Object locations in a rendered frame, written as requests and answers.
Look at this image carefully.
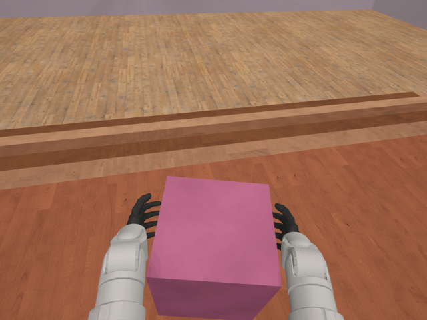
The robot left forearm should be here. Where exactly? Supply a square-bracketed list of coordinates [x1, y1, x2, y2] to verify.
[88, 224, 148, 320]

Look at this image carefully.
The robot right forearm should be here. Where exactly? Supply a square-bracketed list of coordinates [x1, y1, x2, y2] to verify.
[281, 232, 344, 320]

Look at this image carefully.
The carton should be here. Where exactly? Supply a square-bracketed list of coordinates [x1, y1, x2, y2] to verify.
[146, 176, 282, 320]

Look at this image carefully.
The right robot hand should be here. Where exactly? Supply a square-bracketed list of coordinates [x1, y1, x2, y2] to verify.
[272, 203, 299, 250]

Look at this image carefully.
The left robot hand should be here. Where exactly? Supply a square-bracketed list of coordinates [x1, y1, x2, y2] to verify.
[127, 193, 161, 239]

